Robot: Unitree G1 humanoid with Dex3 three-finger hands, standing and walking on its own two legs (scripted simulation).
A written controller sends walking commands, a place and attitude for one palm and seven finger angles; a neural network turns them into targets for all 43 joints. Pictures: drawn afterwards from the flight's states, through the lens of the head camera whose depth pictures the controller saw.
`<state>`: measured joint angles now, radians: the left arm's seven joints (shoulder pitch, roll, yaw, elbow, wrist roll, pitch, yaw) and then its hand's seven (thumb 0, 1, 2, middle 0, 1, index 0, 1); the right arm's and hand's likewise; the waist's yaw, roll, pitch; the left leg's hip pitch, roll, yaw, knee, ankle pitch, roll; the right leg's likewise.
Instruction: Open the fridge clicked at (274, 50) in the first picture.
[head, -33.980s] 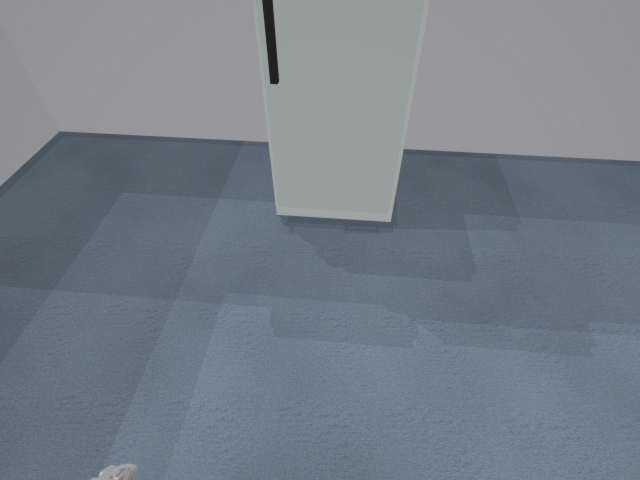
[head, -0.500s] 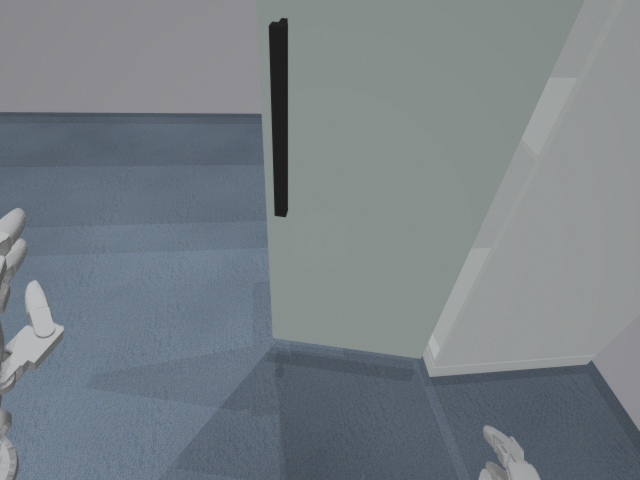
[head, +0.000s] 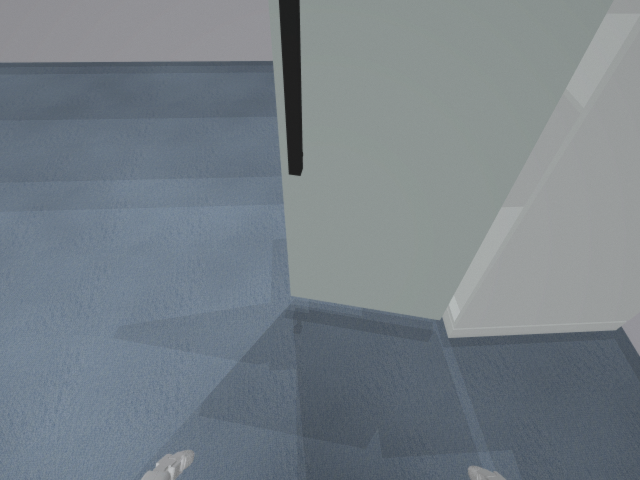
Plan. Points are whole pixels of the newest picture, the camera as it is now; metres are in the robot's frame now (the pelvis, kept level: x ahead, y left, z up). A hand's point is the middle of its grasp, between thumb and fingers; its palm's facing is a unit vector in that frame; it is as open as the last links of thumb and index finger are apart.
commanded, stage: let the arm hang, fingers relaxed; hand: left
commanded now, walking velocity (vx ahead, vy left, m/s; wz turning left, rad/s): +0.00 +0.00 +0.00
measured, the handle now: (295, 80) +0.72 +0.06 +0.13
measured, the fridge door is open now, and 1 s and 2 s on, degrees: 77 77 77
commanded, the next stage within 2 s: look to check the result in 0.84 s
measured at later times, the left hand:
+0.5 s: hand out of the picture +0.01 +0.20 -0.15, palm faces +0.03 -0.97 -0.23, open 7.4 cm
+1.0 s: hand out of the picture +0.00 +0.17 -0.15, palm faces +0.03 -0.99 -0.17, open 7.4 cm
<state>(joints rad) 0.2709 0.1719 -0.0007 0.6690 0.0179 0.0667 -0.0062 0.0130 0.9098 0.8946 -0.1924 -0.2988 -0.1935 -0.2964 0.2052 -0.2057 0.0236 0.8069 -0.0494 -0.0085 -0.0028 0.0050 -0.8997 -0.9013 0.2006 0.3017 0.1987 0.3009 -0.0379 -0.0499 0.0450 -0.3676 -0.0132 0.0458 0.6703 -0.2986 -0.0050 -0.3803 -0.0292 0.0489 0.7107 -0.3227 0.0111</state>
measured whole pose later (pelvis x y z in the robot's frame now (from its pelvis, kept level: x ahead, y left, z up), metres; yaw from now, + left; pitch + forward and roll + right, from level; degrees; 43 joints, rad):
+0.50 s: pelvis -0.01 +0.00 +0.03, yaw +1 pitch -1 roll +0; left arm 0.25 0.19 0.02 1.08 0.01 0.02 0.02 0.00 0.91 0.89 -0.20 -0.30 -0.20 -0.30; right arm 0.30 -0.14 -0.01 1.09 -0.03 0.02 -0.02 0.00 -0.90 -0.90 0.20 0.30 0.20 0.30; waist -0.01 0.02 0.04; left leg -0.24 0.00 0.02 0.46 -0.21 0.02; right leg -0.25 0.01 0.01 0.44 -0.18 0.00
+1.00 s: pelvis +0.00 +0.01 +0.03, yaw +0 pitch -1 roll +0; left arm 0.26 0.14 0.01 1.15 0.01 0.00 0.03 0.01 0.91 0.89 -0.20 -0.30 -0.20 -0.30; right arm 0.27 -0.13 -0.01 1.12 -0.03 0.00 -0.03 0.00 -0.91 -0.90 0.20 0.30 0.19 0.30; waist -0.01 0.00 0.04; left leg -0.20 -0.01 0.03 0.44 -0.22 0.02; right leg -0.22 0.00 0.02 0.42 -0.19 0.01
